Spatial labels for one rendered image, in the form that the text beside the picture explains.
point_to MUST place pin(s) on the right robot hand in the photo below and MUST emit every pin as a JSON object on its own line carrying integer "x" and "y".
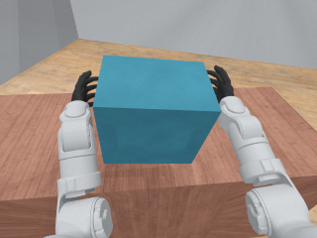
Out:
{"x": 222, "y": 82}

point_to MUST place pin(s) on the left robot upper arm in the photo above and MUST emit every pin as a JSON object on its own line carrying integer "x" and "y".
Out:
{"x": 84, "y": 218}

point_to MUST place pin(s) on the right robot upper arm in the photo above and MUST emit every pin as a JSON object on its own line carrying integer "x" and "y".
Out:
{"x": 277, "y": 211}

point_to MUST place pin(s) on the carton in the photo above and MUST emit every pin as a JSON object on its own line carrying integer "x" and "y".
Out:
{"x": 153, "y": 111}

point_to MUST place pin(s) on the left robot hand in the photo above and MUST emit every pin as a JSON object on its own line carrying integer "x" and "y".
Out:
{"x": 81, "y": 88}

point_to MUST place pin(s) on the left robot forearm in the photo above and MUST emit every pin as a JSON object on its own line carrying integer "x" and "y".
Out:
{"x": 77, "y": 154}

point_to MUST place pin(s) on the pedestal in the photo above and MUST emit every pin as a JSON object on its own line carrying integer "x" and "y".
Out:
{"x": 205, "y": 199}

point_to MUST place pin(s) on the right robot forearm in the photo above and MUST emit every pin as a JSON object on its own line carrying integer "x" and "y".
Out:
{"x": 258, "y": 164}

